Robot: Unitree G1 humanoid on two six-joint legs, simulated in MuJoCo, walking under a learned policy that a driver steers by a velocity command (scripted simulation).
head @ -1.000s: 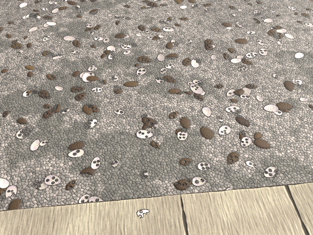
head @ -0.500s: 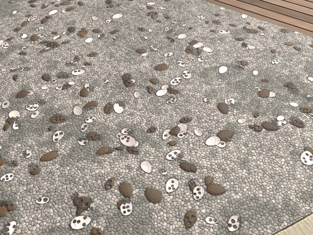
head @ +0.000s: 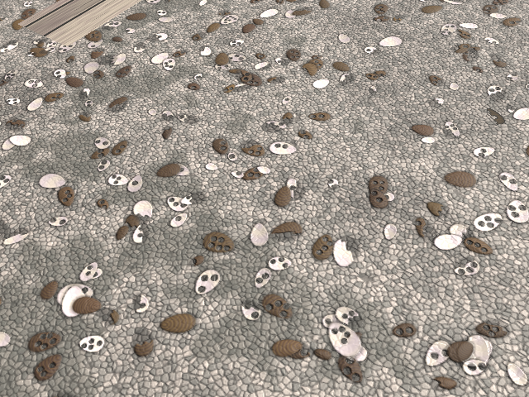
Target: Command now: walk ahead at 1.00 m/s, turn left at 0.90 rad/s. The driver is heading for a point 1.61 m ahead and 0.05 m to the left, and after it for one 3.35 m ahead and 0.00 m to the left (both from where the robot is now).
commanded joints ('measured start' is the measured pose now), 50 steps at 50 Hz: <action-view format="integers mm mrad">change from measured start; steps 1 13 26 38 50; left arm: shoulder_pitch -35 243 174 105 -38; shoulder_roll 191 260 255 86 211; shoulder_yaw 46 118 100 61 94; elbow -117 -119 35 -23 -116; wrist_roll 16 44 -1 -16 -14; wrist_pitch -1 10 22 83 103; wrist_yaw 16 -7 -10 -25 -90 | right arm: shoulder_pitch -161 -14 -428 -140 -122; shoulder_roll -126 -1 -32 4 -267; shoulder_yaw -16 30 46 11 -49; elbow -163 -216 -332 -117 -76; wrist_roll -14 90 20 -21 -4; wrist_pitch -62 -31 -51 -64 -30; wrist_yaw -37 -59 3 -25 -69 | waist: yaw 137 145 50 34 142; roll -256 -382 -85 107 73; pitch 95 -258 35 -16 -26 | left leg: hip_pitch -56 -638 -57 278 450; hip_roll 407 150 238 477 442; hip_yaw -781 -208 -54 -250 227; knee -438 926 25 -464 -291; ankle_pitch -125 -119 248 54 1280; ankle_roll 232 -106 -177 -39 -125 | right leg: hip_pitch -378 825 142 -323 45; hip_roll -98 -401 -183 -152 66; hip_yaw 63 954 77 -19 -348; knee -374 -1518 -1620 -387 -932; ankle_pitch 178 -540 275 287 490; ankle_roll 38 -230 -200 -62 -158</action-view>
